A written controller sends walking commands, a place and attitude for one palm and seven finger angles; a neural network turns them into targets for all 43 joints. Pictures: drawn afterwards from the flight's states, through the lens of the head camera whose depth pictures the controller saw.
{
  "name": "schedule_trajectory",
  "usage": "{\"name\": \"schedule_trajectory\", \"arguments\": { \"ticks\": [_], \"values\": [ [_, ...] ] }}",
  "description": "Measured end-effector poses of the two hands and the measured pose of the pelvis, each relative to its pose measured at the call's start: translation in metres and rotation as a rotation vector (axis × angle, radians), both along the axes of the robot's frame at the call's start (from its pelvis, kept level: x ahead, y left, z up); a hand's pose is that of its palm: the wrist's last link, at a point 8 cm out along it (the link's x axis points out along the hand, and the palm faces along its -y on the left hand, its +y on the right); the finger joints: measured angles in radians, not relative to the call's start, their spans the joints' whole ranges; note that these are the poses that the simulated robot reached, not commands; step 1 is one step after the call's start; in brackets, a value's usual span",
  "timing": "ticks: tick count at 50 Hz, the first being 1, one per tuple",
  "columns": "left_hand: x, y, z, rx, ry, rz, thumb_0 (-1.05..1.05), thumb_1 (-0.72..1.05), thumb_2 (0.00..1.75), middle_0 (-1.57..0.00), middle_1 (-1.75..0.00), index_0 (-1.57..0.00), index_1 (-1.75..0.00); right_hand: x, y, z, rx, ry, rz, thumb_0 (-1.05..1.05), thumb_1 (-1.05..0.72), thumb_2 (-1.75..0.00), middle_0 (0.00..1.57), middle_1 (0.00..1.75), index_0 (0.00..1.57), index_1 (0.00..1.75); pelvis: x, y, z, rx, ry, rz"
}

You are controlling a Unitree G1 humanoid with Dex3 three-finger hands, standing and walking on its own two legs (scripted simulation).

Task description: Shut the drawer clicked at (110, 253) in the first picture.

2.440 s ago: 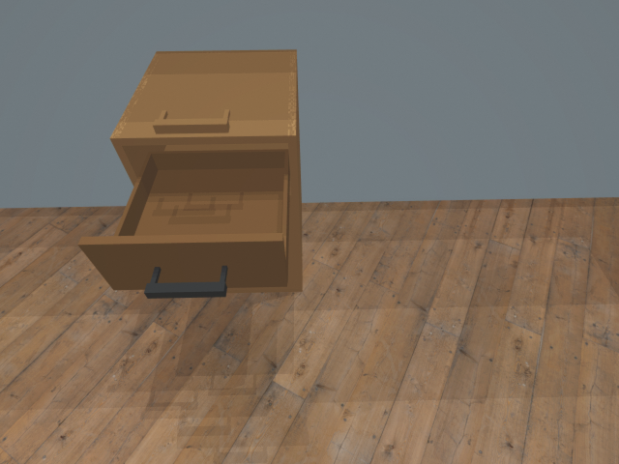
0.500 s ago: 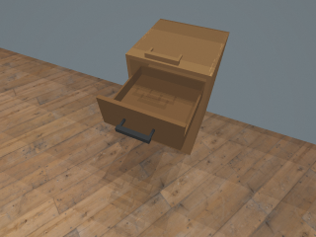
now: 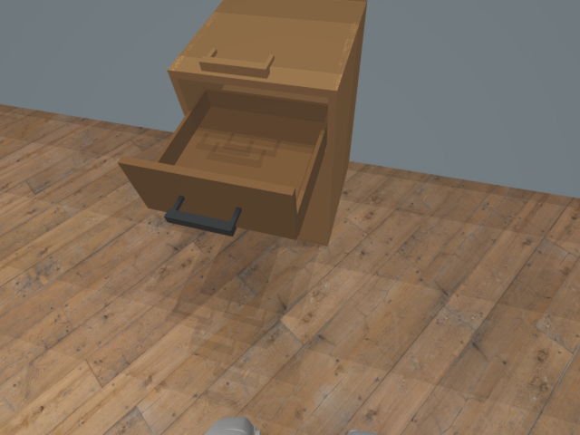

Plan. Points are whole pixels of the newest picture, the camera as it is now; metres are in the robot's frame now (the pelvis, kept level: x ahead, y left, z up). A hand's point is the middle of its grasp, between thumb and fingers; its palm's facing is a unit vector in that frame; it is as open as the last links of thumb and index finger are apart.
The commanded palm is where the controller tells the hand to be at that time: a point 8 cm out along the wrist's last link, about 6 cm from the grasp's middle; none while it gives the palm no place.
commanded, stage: turn to face it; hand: left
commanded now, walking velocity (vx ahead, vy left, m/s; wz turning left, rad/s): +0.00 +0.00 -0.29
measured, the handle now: (204, 214) +0.53 +0.25 -0.15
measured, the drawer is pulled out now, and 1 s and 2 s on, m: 0.30 0.30 0.30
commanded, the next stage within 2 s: take the last steps up to it in 0.18 s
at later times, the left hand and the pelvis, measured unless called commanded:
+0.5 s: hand out of the picture +0.10 +0.18 -0.17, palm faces -0.03 -0.99 -0.17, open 7.4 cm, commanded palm none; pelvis +0.04 +0.01 +0.01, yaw -6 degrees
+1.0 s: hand (210, 373) +0.21 +0.17 -0.15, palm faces -0.05 -0.97 -0.24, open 7.2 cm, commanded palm none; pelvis +0.14 -0.01 +0.02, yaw -5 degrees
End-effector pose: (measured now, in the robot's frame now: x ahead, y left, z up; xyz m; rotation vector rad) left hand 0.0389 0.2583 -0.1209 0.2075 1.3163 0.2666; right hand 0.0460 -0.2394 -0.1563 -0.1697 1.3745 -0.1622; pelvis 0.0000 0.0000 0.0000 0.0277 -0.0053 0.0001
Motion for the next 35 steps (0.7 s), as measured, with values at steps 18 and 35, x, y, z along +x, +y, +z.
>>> {"name": "schedule_trajectory", "arguments": {
  "ticks": [18, 35],
  "values": [
    [0.029, -0.040, -0.001, -0.100, 0.023, -0.095, 0.01, 0.91, 0.90, -0.20, -0.30, -0.20, -0.30, 0.067, -0.015, 0.047, -0.046, -0.198, -0.053, 0.00, -0.91, -0.90, 0.20, 0.30, 0.20, 0.29, 0.019, -0.007, 0.021, -0.023, 0.015, -0.106],
    [0.135, -0.022, 0.008, -0.081, -0.040, -0.200, 0.01, 0.91, 0.90, -0.20, -0.30, -0.19, -0.30, -0.034, 0.041, 0.034, 0.050, 0.129, -0.142, 0.00, -0.91, -0.90, 0.20, 0.30, 0.20, 0.29, 0.078, 0.006, 0.022, -0.016, 0.025, -0.119]
  ]
}}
